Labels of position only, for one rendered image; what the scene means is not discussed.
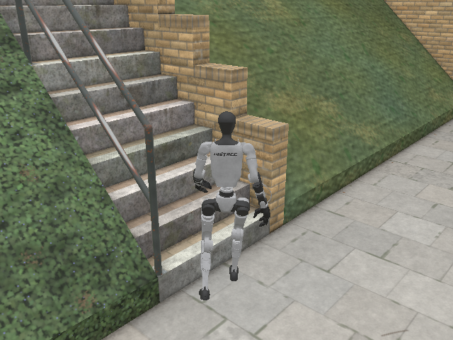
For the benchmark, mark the stairs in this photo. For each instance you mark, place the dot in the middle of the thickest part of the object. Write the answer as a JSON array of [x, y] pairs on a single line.
[[177, 138]]

